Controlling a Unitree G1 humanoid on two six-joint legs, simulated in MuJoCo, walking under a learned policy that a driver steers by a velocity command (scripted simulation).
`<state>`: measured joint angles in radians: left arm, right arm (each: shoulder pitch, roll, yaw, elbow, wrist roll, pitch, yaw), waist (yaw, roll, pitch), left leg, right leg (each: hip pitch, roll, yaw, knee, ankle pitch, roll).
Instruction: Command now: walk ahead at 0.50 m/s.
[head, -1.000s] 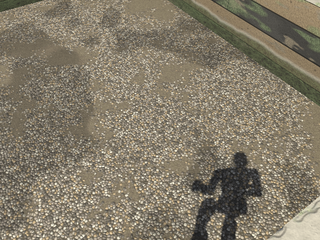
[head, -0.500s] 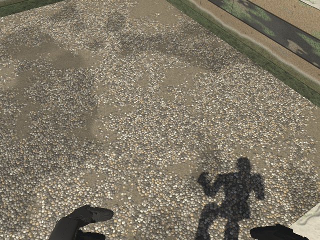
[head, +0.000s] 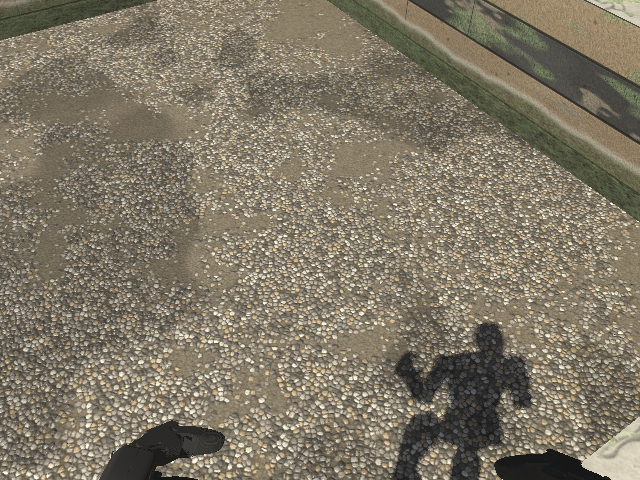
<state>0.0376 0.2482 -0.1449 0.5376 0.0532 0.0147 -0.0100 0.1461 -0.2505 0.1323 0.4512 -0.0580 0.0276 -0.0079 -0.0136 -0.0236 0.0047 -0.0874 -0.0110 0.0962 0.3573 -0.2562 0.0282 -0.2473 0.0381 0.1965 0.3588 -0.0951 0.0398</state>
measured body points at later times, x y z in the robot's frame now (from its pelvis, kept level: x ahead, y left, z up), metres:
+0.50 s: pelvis +0.00 +0.01 +0.00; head -0.01 +0.01 +0.45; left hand +0.22 +0.21 -0.06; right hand +0.20 -0.20 -0.05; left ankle -0.04 +0.10 -0.74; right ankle +0.07 -0.14 -0.74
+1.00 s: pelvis +0.00 +0.01 +0.00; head -0.01 +0.01 +0.45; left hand +0.21 +0.21 -0.06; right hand +0.20 -0.19 -0.06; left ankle -0.04 +0.10 -0.74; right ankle +0.07 -0.14 -0.74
